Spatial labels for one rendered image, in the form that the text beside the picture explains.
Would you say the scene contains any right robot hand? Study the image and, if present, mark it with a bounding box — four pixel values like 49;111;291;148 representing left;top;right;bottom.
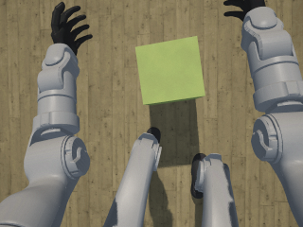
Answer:
223;0;266;21

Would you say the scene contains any left robot hand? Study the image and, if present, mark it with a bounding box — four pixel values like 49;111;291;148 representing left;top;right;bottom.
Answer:
50;1;93;56

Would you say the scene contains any robot right thigh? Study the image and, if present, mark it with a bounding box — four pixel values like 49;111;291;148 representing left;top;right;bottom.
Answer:
197;158;240;227

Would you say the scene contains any carton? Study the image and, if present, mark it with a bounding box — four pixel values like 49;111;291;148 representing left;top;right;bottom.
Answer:
135;36;205;106

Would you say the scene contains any robot right upper arm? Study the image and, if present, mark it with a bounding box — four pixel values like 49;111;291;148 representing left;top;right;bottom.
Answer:
251;112;303;227

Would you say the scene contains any robot left upper arm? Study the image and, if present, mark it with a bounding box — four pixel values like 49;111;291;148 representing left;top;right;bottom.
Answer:
0;135;91;227

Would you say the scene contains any robot right forearm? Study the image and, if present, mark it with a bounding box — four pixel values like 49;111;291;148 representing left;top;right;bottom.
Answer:
241;7;303;114

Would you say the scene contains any robot left foot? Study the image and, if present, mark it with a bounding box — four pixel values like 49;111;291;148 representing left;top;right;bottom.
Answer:
147;127;161;144

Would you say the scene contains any robot left forearm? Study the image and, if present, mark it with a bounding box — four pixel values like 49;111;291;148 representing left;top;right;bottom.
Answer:
24;43;80;174

